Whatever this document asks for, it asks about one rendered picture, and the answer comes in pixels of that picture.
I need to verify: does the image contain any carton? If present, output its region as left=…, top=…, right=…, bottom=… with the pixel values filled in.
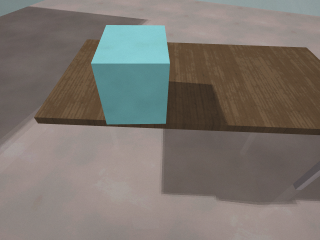
left=91, top=25, right=170, bottom=125

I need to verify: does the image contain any table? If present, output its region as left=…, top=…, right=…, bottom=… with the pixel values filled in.
left=34, top=39, right=320, bottom=190

